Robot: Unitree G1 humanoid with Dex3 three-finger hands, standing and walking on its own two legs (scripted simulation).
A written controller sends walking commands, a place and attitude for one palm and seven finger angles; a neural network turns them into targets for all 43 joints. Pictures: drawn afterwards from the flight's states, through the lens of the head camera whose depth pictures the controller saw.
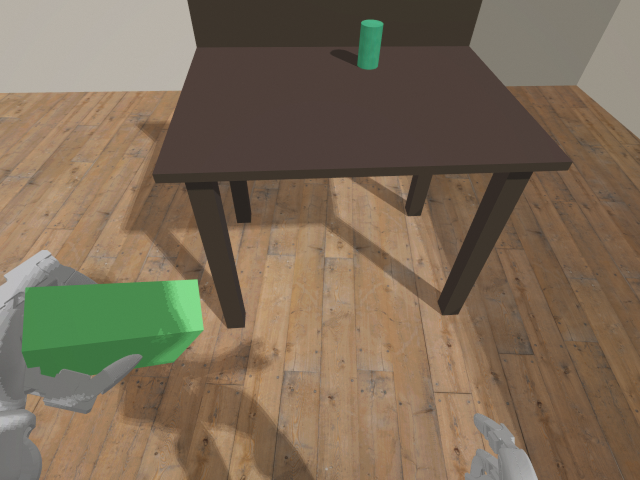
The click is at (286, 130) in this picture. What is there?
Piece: table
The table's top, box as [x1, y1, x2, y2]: [152, 46, 572, 182]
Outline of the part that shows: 572,161 468,46 380,47 378,66 375,69 371,70 362,69 356,65 358,47 197,47 152,174 155,182 186,182 567,170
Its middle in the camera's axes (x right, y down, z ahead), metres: +0.08 -0.40 +1.11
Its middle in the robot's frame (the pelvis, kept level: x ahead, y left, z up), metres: +1.10 -0.02 -0.05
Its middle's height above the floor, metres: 0.72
